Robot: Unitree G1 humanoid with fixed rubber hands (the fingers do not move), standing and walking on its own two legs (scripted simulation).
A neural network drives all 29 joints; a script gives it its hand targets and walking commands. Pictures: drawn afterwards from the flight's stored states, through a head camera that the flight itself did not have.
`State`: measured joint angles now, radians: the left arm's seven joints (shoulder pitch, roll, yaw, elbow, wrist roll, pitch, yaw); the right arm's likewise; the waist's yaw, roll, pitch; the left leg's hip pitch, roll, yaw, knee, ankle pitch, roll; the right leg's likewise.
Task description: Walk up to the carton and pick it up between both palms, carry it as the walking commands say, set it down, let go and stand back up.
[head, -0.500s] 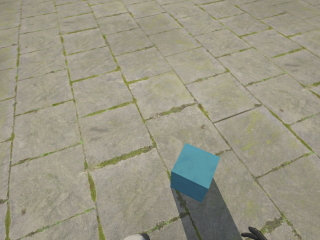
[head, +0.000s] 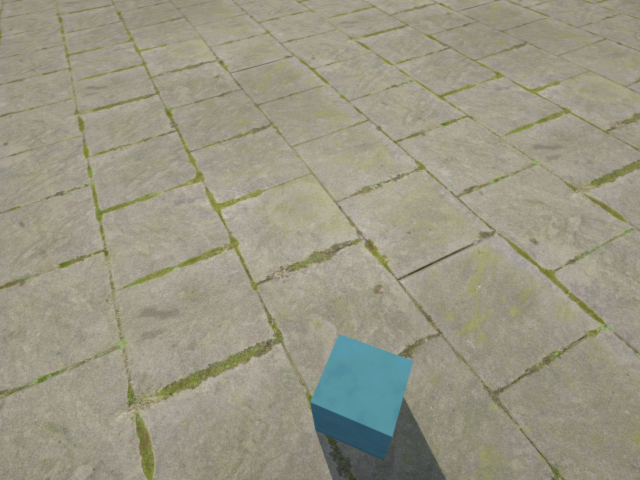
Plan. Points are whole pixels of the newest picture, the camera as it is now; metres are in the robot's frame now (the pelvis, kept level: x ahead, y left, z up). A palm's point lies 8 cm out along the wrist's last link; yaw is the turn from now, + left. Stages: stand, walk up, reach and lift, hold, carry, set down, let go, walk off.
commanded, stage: walk up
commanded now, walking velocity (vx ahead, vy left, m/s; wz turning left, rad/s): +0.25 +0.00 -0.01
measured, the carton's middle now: (361, 397) +0.44 -0.06 -0.64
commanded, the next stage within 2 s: none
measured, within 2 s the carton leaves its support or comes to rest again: neither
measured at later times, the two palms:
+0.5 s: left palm out of the picture +0.07 +0.25 -0.13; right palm out of the picture +0.09 -0.21 -0.12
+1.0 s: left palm out of the picture +0.14 +0.36 -0.14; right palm out of the picture +0.05 -0.11 -0.11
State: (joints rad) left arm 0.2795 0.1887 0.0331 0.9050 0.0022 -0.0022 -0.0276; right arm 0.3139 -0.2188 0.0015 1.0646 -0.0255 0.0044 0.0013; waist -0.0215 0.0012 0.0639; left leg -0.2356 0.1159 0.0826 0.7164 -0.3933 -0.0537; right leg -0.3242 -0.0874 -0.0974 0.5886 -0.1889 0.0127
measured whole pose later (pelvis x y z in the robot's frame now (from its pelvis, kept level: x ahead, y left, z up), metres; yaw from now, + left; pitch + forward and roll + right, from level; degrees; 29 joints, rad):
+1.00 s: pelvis +0.06 +0.14 +0.01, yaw -11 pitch +0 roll -2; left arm 0.25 0.20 0.03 0.92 0.00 0.05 0.02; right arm 0.27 -0.20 0.00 0.90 -0.01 0.03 -0.02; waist 0.02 -0.02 0.07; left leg -0.20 0.05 0.11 0.50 -0.31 0.03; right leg -0.46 -0.03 0.04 1.08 -0.41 0.08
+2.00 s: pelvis +0.00 +0.09 +0.01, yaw -21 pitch +0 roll +0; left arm 0.21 0.19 0.03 0.92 0.00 0.04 0.01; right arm 0.27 -0.21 0.00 1.07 -0.01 0.01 -0.01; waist 0.01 -0.05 0.07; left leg -0.17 -0.01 0.14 0.43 -0.28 0.04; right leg -0.33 -0.03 0.01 0.47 -0.16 0.00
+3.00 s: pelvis +0.06 +0.07 +0.01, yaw -21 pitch +1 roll +1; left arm 0.27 0.19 0.02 0.94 0.00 0.00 0.04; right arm 0.16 -0.22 0.00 1.01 0.00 0.03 -0.01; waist 0.02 0.02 0.05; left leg -0.30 0.03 0.13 0.57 -0.37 0.03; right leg -0.26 -0.06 0.00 0.53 -0.29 0.01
